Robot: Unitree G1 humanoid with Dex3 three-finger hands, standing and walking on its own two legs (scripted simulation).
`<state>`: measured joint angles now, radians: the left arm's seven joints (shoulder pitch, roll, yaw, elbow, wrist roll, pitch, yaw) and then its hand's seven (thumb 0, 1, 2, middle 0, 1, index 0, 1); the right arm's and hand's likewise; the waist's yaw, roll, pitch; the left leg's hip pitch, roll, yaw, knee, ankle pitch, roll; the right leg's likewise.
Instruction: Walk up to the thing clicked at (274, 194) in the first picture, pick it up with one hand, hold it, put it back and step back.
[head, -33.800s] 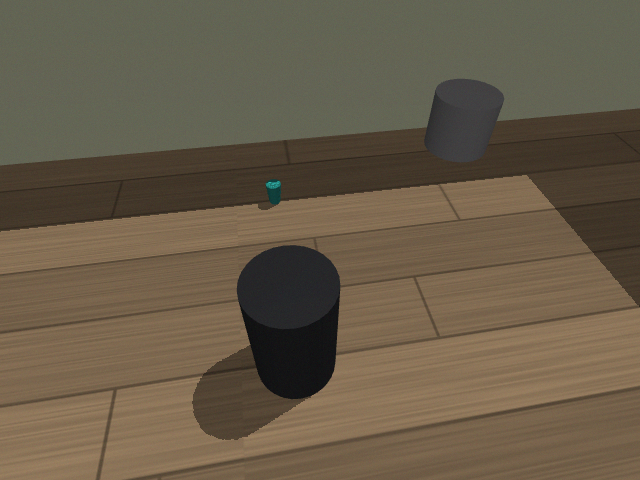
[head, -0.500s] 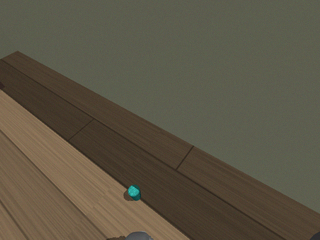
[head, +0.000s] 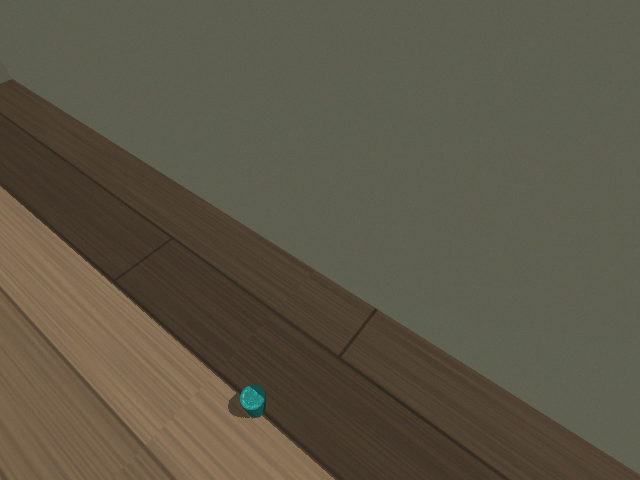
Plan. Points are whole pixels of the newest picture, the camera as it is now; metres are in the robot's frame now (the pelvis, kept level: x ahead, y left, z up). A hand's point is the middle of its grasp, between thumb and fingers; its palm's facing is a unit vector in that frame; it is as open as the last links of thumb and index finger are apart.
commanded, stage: walk up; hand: left
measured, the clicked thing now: (254, 403) +0.44 +0.23 -0.71
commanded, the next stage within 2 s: stand in 1.02 s
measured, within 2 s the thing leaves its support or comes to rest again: neither
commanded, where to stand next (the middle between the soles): +0.06 +0.01 m, yaw -2 degrees
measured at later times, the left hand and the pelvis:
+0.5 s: hand out of the picture +0.11 +0.26 -0.13, palm faces -0.03 -0.93 -0.36, open 7.4 cm; pelvis +0.01 +0.01 +0.02, yaw -1 degrees
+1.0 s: hand out of the picture +0.10 +0.26 -0.14, palm faces -0.03 -0.93 -0.36, open 7.4 cm; pelvis +0.02 +0.01 +0.02, yaw -1 degrees
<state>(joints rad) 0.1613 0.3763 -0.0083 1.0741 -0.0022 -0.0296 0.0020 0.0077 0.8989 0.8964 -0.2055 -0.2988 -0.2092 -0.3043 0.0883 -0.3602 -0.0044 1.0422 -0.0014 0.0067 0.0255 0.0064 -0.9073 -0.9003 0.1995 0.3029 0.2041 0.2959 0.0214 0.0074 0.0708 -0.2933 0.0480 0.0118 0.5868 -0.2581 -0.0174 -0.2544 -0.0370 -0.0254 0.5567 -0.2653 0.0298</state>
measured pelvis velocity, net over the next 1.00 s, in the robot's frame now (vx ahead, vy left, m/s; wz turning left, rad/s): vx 0.02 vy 0.01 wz -0.01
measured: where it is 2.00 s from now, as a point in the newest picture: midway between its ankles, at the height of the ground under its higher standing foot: outside the picture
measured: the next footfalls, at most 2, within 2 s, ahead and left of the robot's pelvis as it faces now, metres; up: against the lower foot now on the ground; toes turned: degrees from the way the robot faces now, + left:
none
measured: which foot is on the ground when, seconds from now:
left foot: down 0.00-1.00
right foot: down 0.00-1.00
